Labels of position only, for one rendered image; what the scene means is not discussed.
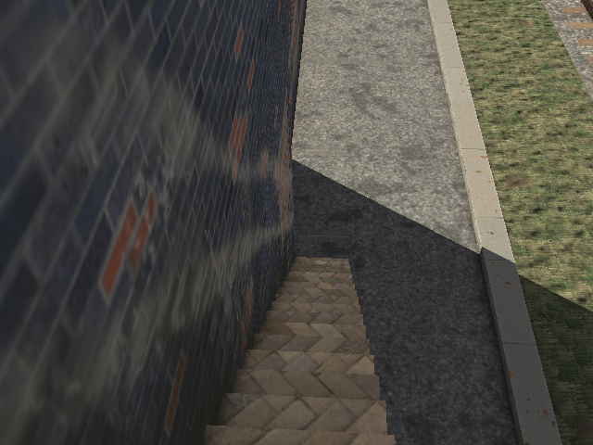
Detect stairs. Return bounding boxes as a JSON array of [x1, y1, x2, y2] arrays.
[[203, 257, 396, 445]]

